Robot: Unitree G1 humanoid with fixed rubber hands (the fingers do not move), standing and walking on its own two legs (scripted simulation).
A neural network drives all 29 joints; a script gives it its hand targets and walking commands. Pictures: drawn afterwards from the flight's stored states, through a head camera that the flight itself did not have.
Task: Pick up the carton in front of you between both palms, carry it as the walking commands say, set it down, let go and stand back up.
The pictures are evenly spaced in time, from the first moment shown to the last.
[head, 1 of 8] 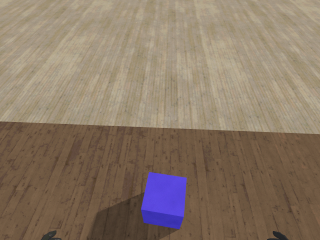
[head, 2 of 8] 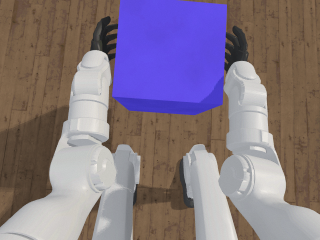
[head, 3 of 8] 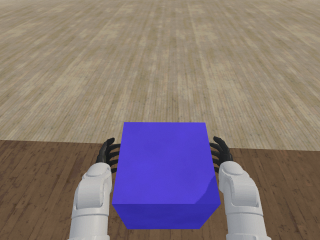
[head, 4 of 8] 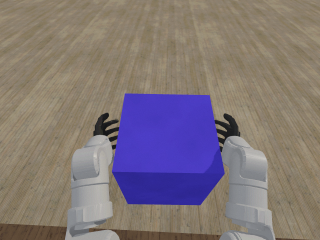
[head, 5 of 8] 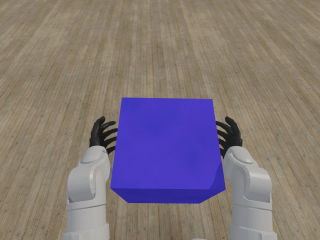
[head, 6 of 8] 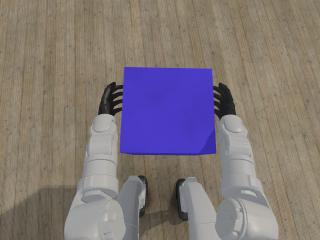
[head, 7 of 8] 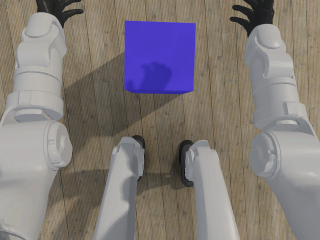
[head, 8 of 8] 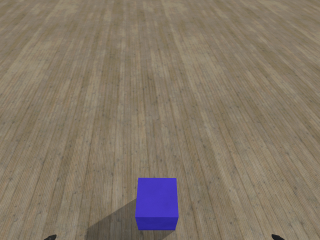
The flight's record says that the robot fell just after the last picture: no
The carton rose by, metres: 0.69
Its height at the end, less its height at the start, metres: -0.08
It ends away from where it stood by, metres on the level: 2.03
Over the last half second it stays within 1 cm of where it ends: yes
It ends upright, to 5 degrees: yes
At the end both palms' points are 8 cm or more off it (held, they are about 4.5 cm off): yes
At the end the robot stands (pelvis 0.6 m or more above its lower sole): yes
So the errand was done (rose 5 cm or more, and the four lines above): yes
